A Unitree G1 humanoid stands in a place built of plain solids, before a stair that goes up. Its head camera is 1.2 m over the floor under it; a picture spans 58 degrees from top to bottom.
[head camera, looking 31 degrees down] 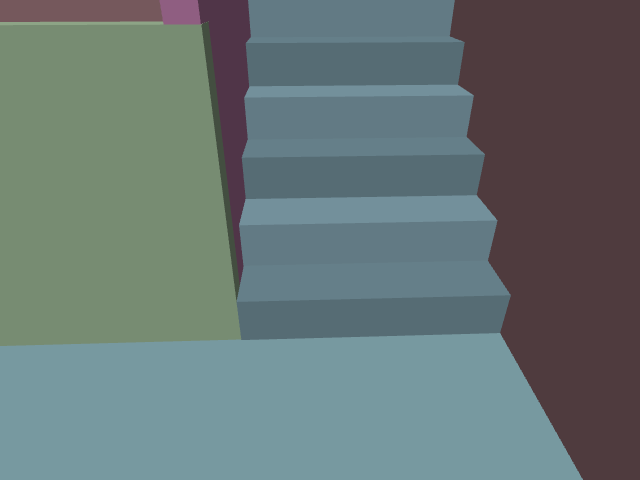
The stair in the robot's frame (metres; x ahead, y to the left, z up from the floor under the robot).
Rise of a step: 0.19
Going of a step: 0.24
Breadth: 1.02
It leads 2 degrees to the left of straight ahead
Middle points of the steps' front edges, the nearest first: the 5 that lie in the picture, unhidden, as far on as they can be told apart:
1.26 -0.20 0.19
1.49 -0.20 0.38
1.73 -0.19 0.57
1.96 -0.18 0.76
2.20 -0.17 0.95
